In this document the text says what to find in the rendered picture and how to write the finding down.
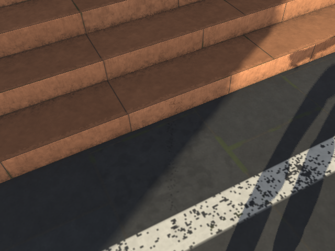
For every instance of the stairs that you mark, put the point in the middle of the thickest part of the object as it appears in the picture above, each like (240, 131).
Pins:
(77, 73)

